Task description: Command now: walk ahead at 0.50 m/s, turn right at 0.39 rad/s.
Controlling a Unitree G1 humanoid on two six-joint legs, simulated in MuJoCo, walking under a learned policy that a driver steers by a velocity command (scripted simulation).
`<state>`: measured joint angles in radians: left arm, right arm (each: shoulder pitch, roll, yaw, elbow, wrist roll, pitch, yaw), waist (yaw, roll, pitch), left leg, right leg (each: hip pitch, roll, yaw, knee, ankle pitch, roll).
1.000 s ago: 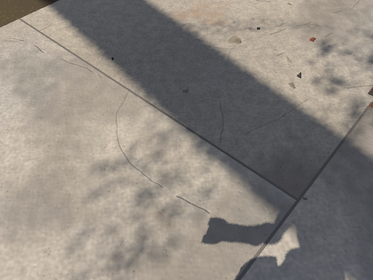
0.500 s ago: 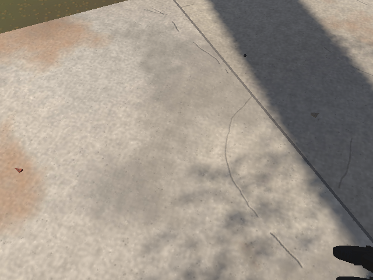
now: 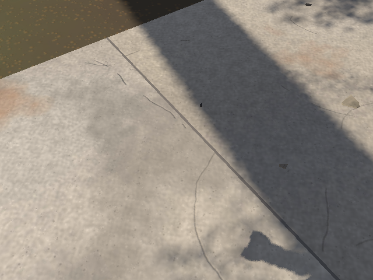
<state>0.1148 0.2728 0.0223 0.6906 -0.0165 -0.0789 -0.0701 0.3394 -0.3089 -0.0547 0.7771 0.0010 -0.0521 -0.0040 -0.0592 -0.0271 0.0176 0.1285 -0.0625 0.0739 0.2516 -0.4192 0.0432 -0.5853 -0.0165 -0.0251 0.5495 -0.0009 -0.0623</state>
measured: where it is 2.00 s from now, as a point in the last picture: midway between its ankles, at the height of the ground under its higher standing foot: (216, 220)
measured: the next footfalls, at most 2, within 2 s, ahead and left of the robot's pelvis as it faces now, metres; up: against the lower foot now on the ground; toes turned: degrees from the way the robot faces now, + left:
right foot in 0.02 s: +0.20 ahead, -0.10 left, +0.00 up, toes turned -2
left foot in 0.48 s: +0.38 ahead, +0.08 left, +0.00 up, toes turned -24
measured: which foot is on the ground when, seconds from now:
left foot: down 0.00-0.02, up 0.04-0.46, down 0.48-0.90, up 0.92-1.00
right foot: up 0.00-0.00, down 0.02-0.48, up 0.50-0.88, down 0.90-1.00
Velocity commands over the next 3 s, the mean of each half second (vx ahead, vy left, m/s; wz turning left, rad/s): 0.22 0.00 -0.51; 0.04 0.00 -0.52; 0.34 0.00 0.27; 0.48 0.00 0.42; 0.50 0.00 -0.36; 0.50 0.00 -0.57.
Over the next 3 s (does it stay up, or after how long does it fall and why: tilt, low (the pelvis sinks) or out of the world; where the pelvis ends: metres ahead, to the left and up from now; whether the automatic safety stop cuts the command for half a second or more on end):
stays up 1.19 -0.30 0.00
